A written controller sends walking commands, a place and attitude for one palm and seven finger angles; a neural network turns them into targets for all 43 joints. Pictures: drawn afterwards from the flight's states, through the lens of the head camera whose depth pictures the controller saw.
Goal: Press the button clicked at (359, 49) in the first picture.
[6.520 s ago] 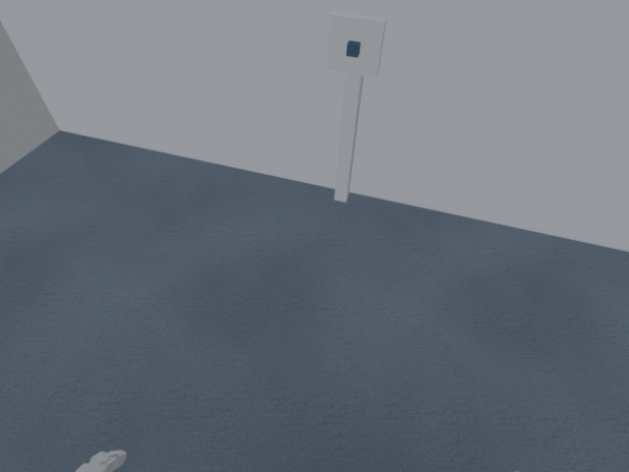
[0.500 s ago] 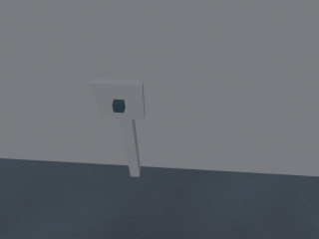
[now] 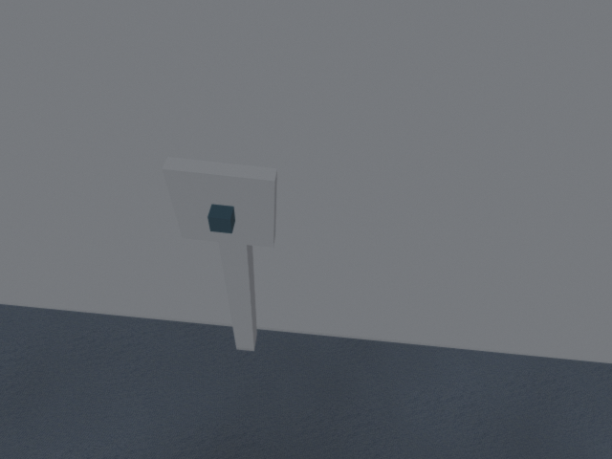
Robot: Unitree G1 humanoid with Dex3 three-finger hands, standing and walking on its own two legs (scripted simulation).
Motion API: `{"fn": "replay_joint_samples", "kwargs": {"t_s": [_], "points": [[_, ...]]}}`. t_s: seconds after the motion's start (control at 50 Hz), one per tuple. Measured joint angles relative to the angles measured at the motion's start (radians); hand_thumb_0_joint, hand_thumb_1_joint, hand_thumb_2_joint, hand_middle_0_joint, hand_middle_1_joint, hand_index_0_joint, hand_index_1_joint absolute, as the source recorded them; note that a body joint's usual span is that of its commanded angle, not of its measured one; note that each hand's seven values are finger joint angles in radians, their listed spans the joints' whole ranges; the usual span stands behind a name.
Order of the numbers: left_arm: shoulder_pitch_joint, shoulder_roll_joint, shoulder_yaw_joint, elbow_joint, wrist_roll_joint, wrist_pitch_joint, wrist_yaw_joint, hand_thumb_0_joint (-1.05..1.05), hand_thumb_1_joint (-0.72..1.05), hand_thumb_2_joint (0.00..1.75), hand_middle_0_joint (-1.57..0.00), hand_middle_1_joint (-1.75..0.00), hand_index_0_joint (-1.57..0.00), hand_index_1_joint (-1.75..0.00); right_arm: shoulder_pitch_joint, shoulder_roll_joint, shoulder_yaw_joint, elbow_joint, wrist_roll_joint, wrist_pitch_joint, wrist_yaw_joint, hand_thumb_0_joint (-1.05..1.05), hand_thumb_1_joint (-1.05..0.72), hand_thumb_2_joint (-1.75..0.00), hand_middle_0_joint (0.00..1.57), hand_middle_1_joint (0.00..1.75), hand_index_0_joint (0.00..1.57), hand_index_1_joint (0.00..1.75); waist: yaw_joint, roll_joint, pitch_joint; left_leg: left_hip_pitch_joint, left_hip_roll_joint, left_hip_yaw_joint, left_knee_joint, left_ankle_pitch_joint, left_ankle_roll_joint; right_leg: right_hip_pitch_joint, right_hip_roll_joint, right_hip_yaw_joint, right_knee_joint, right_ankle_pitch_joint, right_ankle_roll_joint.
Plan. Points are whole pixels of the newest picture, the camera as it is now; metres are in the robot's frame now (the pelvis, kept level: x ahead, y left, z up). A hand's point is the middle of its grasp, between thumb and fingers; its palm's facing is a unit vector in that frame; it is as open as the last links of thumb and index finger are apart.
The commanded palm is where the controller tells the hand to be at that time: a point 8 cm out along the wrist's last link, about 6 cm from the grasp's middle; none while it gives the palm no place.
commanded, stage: come to a stop and stand still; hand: left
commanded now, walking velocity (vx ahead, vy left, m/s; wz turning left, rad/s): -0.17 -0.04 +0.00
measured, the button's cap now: (222, 217) +0.49 +0.18 -0.03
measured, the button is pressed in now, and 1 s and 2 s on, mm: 0 0 0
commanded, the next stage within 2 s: look again from close up in 1.48 s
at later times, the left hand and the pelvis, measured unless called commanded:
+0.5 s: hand out of the picture +0.09 +0.16 -0.17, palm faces +0.05 -0.98 -0.18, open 7.4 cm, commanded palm none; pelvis +0.01 -0.02 +0.01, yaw +1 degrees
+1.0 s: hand out of the picture +0.01 +0.15 -0.14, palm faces +0.02 -0.96 -0.27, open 7.4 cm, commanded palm none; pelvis +0.01 -0.04 +0.02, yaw +1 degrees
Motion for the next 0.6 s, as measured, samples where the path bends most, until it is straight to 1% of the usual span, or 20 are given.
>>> {"fn": "replay_joint_samples", "kwargs": {"t_s": [0.02,0.06,0.12,0.18,0.2,0.22,0.24,0.26,0.3,0.32,0.36,0.38,0.4,0.42,0.46,0.5,0.54,0.58,0.6], "points": [[-0.015,0.000,0.000,0.001,-0.001,0.006,0.003,0.01,0.91,0.89,-0.20,-0.30,-0.20,-0.29,0.000,0.002,0.003,-0.002,0.000,-0.001,-0.007,0.01,-0.92,-0.89,0.20,0.30,0.20,0.30,-0.004,0.004,0.005,0.016,0.001,-0.001,-0.026,0.007,0.001,-0.033,0.002,-0.002,0.047,-0.007,-0.001],[-0.054,-0.001,0.001,-0.011,-0.004,0.013,0.006,0.01,0.91,0.89,-0.20,-0.30,-0.20,-0.29,0.002,0.007,0.008,0.000,0.002,0.002,-0.014,0.01,-0.93,-0.89,0.20,0.30,0.20,0.30,-0.011,0.014,0.017,0.046,0.000,-0.008,-0.086,0.037,-0.005,-0.077,-0.002,-0.010,0.040,0.018,0.003],[-0.118,-0.001,0.003,-0.049,-0.006,0.011,0.005,0.01,0.91,0.90,-0.20,-0.30,-0.20,-0.29,0.004,0.017,0.013,0.011,0.005,0.015,-0.015,0.01,-0.92,-0.89,0.20,0.30,0.20,0.30,-0.013,0.029,0.036,0.082,-0.004,-0.022,-0.155,0.071,-0.007,-0.097,-0.012,-0.017,-0.098,0.122,0.009],[-0.167,0.016,0.011,-0.082,-0.001,0.011,0.009,0.01,0.93,0.89,-0.20,-0.30,-0.20,-0.29,0.005,0.029,0.006,0.015,0.007,0.031,-0.013,0.01,-0.92,-0.89,0.20,0.30,0.20,0.30,-0.014,0.035,0.050,0.100,-0.006,-0.029,-0.168,0.072,-0.019,-0.090,-0.015,-0.021,-0.234,0.241,0.008],[-0.177,0.024,0.014,-0.093,0.000,0.008,0.006,0.01,0.93,0.89,-0.20,-0.30,-0.20,-0.29,0.007,0.032,0.002,0.013,0.008,0.036,-0.012,0.01,-0.92,-0.89,0.20,0.30,0.20,0.30,-0.014,0.034,0.053,0.101,-0.007,-0.028,-0.157,0.063,-0.024,-0.080,-0.017,-0.023,-0.278,0.294,0.007],[-0.182,0.034,0.016,-0.106,0.001,0.004,0.005,0.01,0.93,0.89,-0.20,-0.30,-0.20,-0.29,0.010,0.036,-0.001,0.010,0.008,0.041,-0.011,0.01,-0.92,-0.89,0.20,0.30,0.20,0.30,-0.013,0.029,0.053,0.099,-0.011,-0.026,-0.138,0.050,-0.029,-0.069,-0.021,-0.019,-0.316,0.382,0.004],[-0.188,0.039,0.019,-0.113,0.002,-0.001,0.005,0.01,0.93,0.89,-0.20,-0.30,-0.20,-0.29,0.011,0.035,-0.006,0.008,0.009,0.046,-0.010,0.01,-0.92,-0.89,0.20,0.30,0.20,0.30,-0.013,0.031,0.051,0.091,-0.009,-0.025,-0.112,0.032,-0.035,-0.064,-0.021,-0.018,-0.317,0.379,0.008],[-0.194,0.041,0.020,-0.119,0.002,-0.005,0.005,0.01,0.93,0.90,-0.20,-0.30,-0.20,-0.29,0.007,0.030,-0.013,0.004,0.010,0.051,-0.008,0.01,-0.92,-0.89,0.20,0.30,0.20,0.30,-0.017,0.041,0.050,0.081,-0.003,-0.027,-0.086,0.015,-0.039,-0.065,-0.017,-0.020,-0.306,0.338,0.011],[-0.206,0.040,0.017,-0.128,0.001,-0.010,0.005,0.01,0.92,0.90,-0.20,-0.30,-0.20,-0.29,-0.003,0.018,-0.024,-0.006,0.016,0.062,-0.007,0.01,-0.92,-0.89,0.20,0.30,0.20,0.30,-0.031,0.059,0.044,0.048,0.004,-0.041,-0.030,-0.009,-0.048,-0.073,-0.013,-0.031,-0.288,0.276,0.010],[-0.213,0.038,0.015,-0.131,0.001,-0.011,0.007,0.01,0.92,0.90,-0.20,-0.30,-0.20,-0.29,-0.010,0.012,-0.028,-0.011,0.017,0.066,-0.007,0.01,-0.92,-0.89,0.20,0.30,0.20,0.30,-0.037,0.064,0.042,0.029,0.005,-0.051,0.004,-0.039,-0.053,-0.077,-0.012,-0.037,-0.283,0.266,0.008],[-0.230,0.035,0.013,-0.141,0.004,-0.007,0.009,0.01,0.92,0.90,-0.20,-0.30,-0.20,-0.29,-0.023,0.002,-0.032,-0.018,0.019,0.074,-0.006,0.01,-0.92,-0.89,0.20,0.30,0.20,0.30,-0.039,0.064,0.041,-0.001,0.004,-0.065,0.050,-0.082,-0.059,-0.082,-0.013,-0.043,-0.281,0.272,0.009],[-0.236,0.033,0.012,-0.146,0.005,-0.003,0.010,0.01,0.92,0.90,-0.20,-0.30,-0.20,-0.29,-0.028,-0.001,-0.032,-0.022,0.020,0.076,-0.005,0.01,-0.92,-0.89,0.20,0.30,0.20,0.30,-0.039,0.060,0.040,-0.006,0.003,-0.068,0.041,-0.075,-0.062,-0.084,-0.014,-0.045,-0.281,0.276,0.008],[-0.242,0.032,0.012,-0.150,0.004,0.001,0.009,0.01,0.91,0.90,-0.20,-0.30,-0.20,-0.29,-0.031,-0.004,-0.032,-0.025,0.020,0.074,-0.003,0.01,-0.92,-0.89,0.20,0.30,0.20,0.30,-0.037,0.054,0.038,0.001,0.004,-0.065,0.000,-0.032,-0.063,-0.086,-0.014,-0.045,-0.278,0.278,0.009],[-0.245,0.032,0.013,-0.153,0.001,0.007,0.009,0.01,0.91,0.90,-0.20,-0.30,-0.20,-0.29,-0.034,-0.003,-0.031,-0.026,0.018,0.071,-0.002,0.01,-0.92,-0.89,0.20,0.30,0.20,0.30,-0.033,0.039,0.038,0.011,-0.001,-0.057,-0.027,0.031,-0.055,-0.088,-0.019,-0.038,-0.272,0.278,0.011],[-0.246,0.029,0.016,-0.152,-0.003,0.026,0.006,0.00,0.91,0.89,-0.20,-0.30,-0.20,-0.29,-0.026,0.001,-0.025,-0.030,0.010,0.064,0.002,0.01,-0.92,-0.89,0.20,0.30,0.20,0.30,-0.021,0.013,0.024,0.028,-0.012,-0.040,-0.054,0.055,-0.039,-0.084,-0.026,-0.020,-0.281,0.284,0.017],[-0.244,0.022,0.013,-0.150,-0.002,0.038,0.003,0.00,0.91,0.89,-0.20,-0.30,-0.20,-0.29,-0.014,0.004,-0.018,-0.033,0.005,0.059,0.001,0.01,-0.92,-0.89,0.20,0.30,0.20,0.30,-0.015,0.006,0.010,0.041,-0.016,-0.036,-0.087,0.060,-0.031,-0.076,-0.022,-0.009,-0.294,0.256,0.014],[-0.228,0.014,-0.004,-0.152,-0.007,0.021,0.012,0.00,0.91,0.89,-0.20,-0.30,-0.20,-0.29,-0.007,-0.006,-0.018,-0.051,0.010,0.062,0.004,0.01,-0.92,-0.89,0.20,0.30,0.20,0.30,-0.010,0.016,0.000,0.024,-0.013,-0.035,-0.070,0.056,-0.031,-0.073,-0.020,-0.001,-0.316,0.327,0.005],[-0.206,0.013,-0.009,-0.147,-0.010,0.007,0.016,0.00,0.92,0.89,-0.20,-0.30,-0.20,-0.29,-0.004,-0.016,-0.021,-0.082,0.010,0.060,0.005,0.01,-0.92,-0.90,0.20,0.30,0.20,0.30,-0.014,0.032,-0.004,0.018,-0.012,-0.030,-0.051,0.044,-0.032,-0.078,-0.021,0.006,-0.300,0.311,0.022],[-0.196,0.014,-0.013,-0.141,-0.008,0.009,0.013,0.00,0.92,0.89,-0.20,-0.30,-0.20,-0.29,0.002,-0.022,-0.022,-0.097,0.007,0.056,0.004,0.01,-0.92,-0.90,0.20,0.30,0.20,0.30,-0.018,0.044,-0.008,0.022,-0.013,-0.029,-0.051,0.043,-0.031,-0.076,-0.021,0.007,-0.297,0.301,0.025]]}}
